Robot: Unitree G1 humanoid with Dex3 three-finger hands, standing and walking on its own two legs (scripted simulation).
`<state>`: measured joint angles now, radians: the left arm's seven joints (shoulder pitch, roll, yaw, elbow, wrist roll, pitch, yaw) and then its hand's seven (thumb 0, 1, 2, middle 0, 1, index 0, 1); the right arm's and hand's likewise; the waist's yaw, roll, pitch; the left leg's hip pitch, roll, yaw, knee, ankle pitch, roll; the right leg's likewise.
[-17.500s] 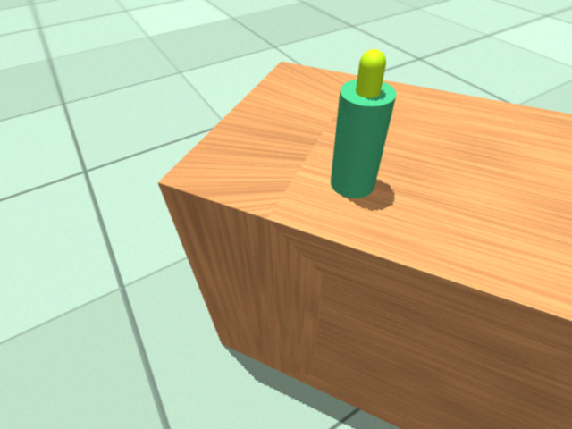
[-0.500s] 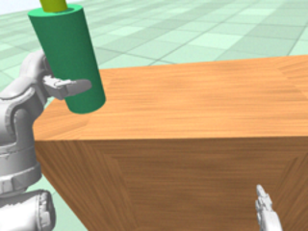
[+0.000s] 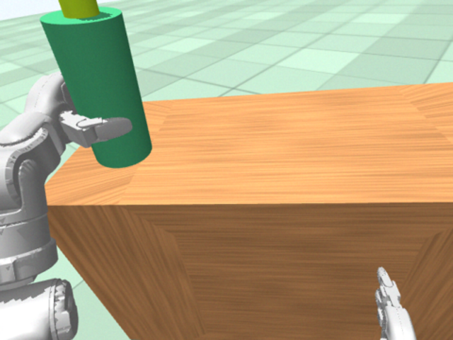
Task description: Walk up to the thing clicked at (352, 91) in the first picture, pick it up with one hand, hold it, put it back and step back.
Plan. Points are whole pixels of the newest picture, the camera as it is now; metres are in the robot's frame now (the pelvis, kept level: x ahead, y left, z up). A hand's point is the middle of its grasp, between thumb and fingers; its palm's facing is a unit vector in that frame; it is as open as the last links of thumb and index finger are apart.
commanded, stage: hold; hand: left
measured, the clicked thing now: (99, 71) +0.33 +0.16 +0.38
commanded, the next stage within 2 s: crouch in 0.78 s
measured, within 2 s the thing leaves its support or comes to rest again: neither
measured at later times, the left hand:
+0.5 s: hand (103, 105) +0.34 +0.17 +0.33, palm faces +0.08 -0.99 -0.07, open 11.6 cm
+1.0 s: hand (111, 94) +0.34 +0.16 +0.34, palm faces +0.06 -1.00 -0.03, open 11.6 cm
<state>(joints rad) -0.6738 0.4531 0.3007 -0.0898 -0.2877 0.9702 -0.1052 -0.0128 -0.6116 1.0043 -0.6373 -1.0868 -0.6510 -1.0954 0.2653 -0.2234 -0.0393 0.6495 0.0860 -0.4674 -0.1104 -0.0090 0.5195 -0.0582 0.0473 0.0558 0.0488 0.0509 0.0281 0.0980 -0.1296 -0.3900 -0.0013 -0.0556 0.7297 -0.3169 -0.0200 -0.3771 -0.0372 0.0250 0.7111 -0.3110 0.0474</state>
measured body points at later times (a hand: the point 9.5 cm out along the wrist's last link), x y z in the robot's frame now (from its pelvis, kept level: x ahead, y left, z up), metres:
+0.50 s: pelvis +0.00 +0.00 +0.00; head -0.06 -0.04 +0.44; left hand +0.33 +0.23 +0.34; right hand +0.17 -0.24 -0.05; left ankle +0.05 +0.13 -0.71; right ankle +0.04 -0.15 -0.71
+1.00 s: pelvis -0.01 +0.00 +0.00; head -0.07 -0.04 +0.44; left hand +0.34 +0.21 +0.35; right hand +0.17 -0.25 -0.04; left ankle +0.05 +0.13 -0.71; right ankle +0.04 -0.15 -0.71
